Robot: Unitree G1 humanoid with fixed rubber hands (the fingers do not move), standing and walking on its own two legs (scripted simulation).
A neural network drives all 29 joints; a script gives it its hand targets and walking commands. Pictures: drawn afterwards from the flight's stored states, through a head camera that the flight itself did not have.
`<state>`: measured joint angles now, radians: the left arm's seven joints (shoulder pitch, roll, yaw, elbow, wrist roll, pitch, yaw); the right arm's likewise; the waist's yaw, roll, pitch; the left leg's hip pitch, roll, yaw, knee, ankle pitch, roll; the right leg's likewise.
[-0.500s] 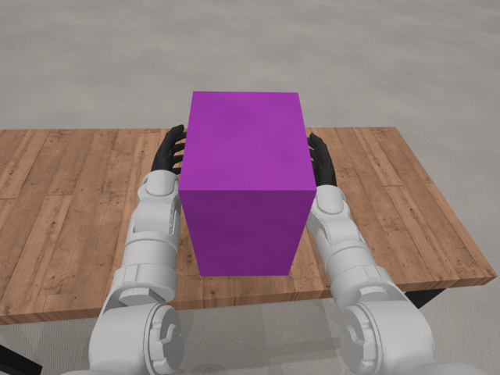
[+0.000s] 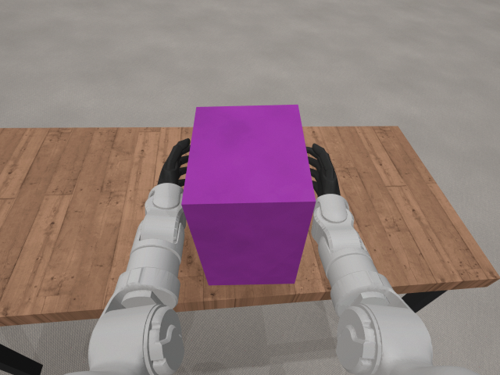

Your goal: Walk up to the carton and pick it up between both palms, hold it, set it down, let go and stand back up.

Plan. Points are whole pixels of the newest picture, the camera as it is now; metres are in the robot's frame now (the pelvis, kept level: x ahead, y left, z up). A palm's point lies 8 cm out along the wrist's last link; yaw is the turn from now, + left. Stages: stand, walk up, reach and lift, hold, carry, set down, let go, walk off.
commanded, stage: set down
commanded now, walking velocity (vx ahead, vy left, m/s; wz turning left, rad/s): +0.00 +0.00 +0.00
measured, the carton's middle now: (249, 202) +0.39 -0.01 +0.05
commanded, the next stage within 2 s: none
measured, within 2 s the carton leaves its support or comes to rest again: rests again in 0.94 s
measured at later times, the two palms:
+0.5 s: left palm (172, 190) +0.40 +0.12 +0.07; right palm (323, 201) +0.38 -0.13 +0.07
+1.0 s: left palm (174, 198) +0.40 +0.12 +0.05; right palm (321, 210) +0.38 -0.14 +0.05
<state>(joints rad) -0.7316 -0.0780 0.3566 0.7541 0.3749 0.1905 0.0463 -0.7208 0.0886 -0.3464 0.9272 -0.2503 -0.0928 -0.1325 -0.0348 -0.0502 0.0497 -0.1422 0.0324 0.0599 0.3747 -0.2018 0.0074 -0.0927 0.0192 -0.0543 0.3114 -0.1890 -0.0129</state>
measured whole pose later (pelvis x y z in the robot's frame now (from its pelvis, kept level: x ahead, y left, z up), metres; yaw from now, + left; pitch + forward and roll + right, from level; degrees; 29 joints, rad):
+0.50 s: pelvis +0.01 +0.00 +0.00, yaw +0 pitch -1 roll -1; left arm -0.69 -0.08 0.37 0.78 0.37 0.11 0.03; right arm -0.65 0.11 -0.35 0.93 -0.27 -0.16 -0.14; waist -0.03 -0.05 0.05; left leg -0.14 0.03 0.06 0.37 -0.21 0.01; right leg -0.09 0.02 -0.05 0.31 -0.20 -0.01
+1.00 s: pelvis +0.01 +0.00 +0.00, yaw +0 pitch +0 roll -1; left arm -0.67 -0.08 0.38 0.84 0.37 0.01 0.03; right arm -0.62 0.12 -0.37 0.95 -0.31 -0.23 -0.14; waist -0.03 -0.05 0.05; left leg -0.16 0.03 0.06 0.37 -0.21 0.00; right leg -0.11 0.02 -0.06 0.31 -0.20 -0.01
